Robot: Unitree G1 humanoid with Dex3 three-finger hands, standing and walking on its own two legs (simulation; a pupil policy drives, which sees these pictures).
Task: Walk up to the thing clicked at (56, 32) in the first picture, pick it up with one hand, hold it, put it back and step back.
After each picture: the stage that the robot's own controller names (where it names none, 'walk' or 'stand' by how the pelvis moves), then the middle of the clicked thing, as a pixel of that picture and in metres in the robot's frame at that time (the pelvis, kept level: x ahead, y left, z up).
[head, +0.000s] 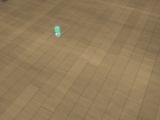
stand; (57, 31) +1.61 +0.36 -0.72
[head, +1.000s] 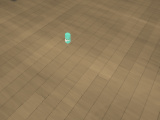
walk; (67, 38) +1.50 +0.18 -0.70
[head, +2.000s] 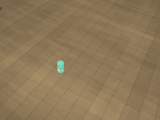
walk; (60, 66) +0.97 +0.19 -0.71
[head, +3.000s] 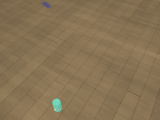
walk; (57, 105) +0.59 +0.23 -0.71
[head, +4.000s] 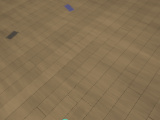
walk; out of the picture +0.40 +0.24 -0.70
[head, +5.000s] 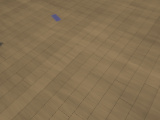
stand; out of the picture +0.33 +0.22 -0.72
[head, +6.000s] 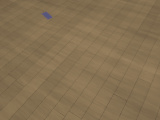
stand; out of the picture +0.31 +0.24 -0.73
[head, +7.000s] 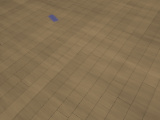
stand; out of the picture +0.32 +0.23 -0.73
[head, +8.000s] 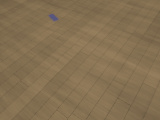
stand; out of the picture +0.31 +0.23 -0.73
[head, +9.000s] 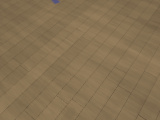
go down; out of the picture +0.34 +0.22 -0.71
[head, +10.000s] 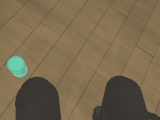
go down; (18, 67) +0.40 +0.26 -0.28
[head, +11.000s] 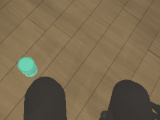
close in; (28, 67) +0.39 +0.26 -0.29
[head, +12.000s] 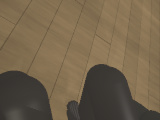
close in; out of the picture +0.37 +0.29 -0.21
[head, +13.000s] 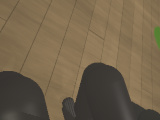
close; out of the picture +0.37 +0.30 -0.22
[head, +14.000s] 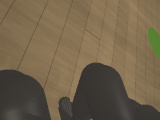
lift; out of the picture +0.35 +0.29 -0.22
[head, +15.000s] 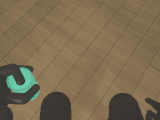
lift; (25, 85) +0.31 +0.22 -0.03
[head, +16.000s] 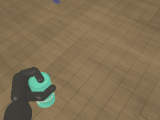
lift; (43, 90) +0.32 +0.17 +0.01
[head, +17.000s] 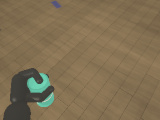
hold; (41, 90) +0.33 +0.17 +0.01
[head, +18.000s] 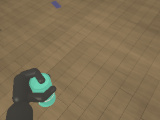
hold; (43, 90) +0.33 +0.17 +0.01
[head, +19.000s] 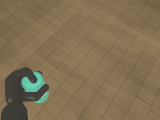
crouch; (36, 88) +0.34 +0.19 -0.05
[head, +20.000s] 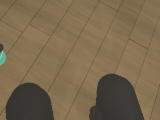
lower; out of the picture +0.44 +0.28 -0.11
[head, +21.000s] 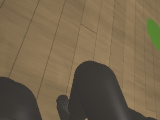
lower; out of the picture +0.40 +0.31 -0.22
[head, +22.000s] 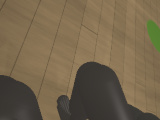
lower; out of the picture +0.40 +0.31 -0.22
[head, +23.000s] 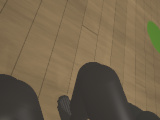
lower; out of the picture +0.39 +0.31 -0.22
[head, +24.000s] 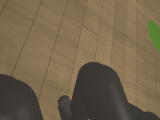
lower; out of the picture +0.39 +0.31 -0.22
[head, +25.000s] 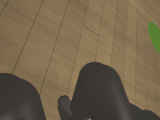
open; out of the picture +0.37 +0.29 -0.22
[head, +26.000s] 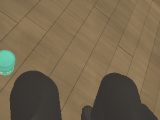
stand; (5, 63) +0.39 +0.27 -0.25
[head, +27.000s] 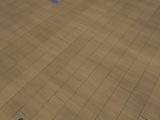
stand; out of the picture +0.35 +0.19 -0.63
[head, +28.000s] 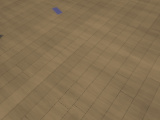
stand; out of the picture +0.37 +0.20 -0.66
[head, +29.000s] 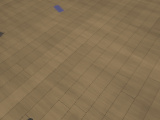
stand; out of the picture +0.35 +0.20 -0.67
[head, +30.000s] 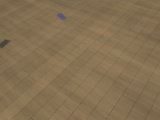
stand; out of the picture +0.37 +0.20 -0.72
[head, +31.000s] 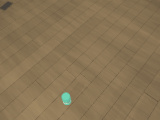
walk; (66, 98) +0.48 +0.18 -0.69
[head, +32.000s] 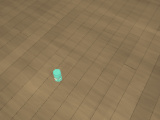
walk; (57, 75) +0.74 +0.25 -0.69
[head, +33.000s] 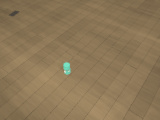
stand; (67, 68) +1.00 +0.21 -0.71
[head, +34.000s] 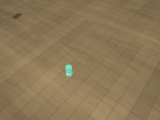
stand; (68, 70) +0.99 +0.19 -0.72
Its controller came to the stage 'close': yes
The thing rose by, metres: 0.71
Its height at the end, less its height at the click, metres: +0.00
